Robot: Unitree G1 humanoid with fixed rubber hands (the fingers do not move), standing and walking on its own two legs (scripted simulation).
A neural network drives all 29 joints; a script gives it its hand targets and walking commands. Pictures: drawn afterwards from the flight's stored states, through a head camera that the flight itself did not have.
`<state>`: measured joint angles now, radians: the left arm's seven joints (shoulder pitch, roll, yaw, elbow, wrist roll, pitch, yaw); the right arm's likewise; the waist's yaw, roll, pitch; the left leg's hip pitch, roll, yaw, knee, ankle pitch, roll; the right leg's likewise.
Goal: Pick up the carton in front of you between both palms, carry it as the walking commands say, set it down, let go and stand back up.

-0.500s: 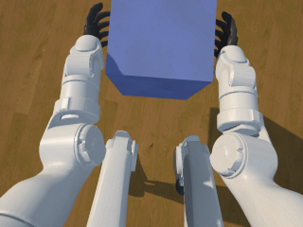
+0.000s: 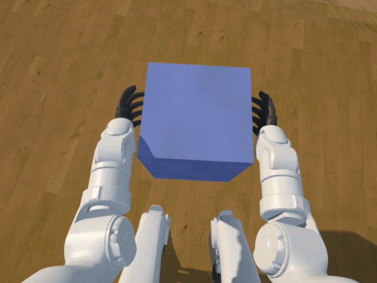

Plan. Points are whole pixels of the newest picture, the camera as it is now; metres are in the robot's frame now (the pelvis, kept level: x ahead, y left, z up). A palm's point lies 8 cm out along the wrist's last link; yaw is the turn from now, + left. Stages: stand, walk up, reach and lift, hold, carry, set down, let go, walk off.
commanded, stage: reach and lift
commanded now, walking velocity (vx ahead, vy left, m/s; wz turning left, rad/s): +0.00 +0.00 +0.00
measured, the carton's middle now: (194, 131) +0.45 +0.01 -0.11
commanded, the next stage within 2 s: hold in 1.78 s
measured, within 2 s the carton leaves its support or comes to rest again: neither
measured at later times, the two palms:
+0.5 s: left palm (98, 114) +0.38 +0.15 +0.11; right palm (309, 125) +0.38 -0.15 +0.12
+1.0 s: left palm (66, 111) +0.34 +0.15 +0.20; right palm (361, 126) +0.35 -0.15 +0.20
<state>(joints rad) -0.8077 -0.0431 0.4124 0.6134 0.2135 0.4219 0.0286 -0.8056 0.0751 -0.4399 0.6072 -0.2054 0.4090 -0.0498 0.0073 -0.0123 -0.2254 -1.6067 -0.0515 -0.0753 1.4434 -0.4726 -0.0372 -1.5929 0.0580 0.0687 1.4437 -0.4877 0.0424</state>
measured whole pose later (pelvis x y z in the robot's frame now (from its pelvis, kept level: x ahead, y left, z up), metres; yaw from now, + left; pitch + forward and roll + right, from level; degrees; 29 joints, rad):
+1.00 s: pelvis +0.05 +0.00 +0.18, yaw +0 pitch -4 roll +0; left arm -0.33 -0.17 0.31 0.40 0.30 0.62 -0.01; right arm -0.33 0.17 -0.32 0.41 -0.30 0.61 0.01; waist 0.00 0.00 0.01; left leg -0.22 -0.02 -0.08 0.51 -0.23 -0.02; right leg -0.21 0.02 0.08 0.51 -0.24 0.01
